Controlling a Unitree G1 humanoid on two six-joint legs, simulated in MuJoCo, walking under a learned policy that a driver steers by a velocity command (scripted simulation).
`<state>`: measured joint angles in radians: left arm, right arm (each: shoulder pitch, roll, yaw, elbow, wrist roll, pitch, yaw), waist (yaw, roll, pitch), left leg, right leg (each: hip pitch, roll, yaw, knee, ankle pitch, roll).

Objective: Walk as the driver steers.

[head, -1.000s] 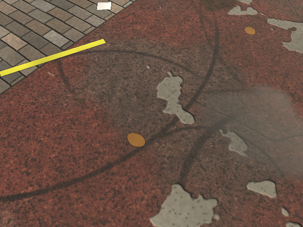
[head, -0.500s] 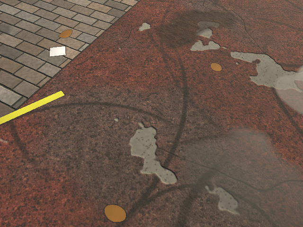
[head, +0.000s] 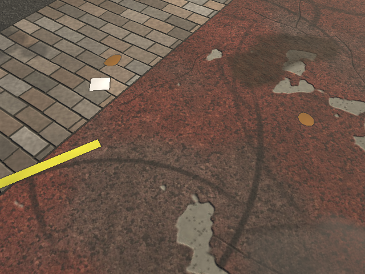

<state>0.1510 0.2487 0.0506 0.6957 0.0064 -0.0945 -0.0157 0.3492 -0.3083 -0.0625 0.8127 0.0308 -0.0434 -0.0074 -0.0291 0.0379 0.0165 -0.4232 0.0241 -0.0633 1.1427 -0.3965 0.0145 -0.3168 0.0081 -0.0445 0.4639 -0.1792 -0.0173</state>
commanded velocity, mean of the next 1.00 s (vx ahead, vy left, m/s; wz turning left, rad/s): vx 0.27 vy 0.00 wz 0.30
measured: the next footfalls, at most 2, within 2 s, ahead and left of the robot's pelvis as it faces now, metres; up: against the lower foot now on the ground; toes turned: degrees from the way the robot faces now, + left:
left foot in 0.36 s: +0.33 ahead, +0.19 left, +0.00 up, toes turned +17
right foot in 0.82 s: +0.47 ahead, -0.01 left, +0.00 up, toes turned +18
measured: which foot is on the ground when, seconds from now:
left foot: up 0.00-0.34, down 0.36-1.00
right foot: down 0.00-0.38, up 0.40-0.80, down 0.82-1.00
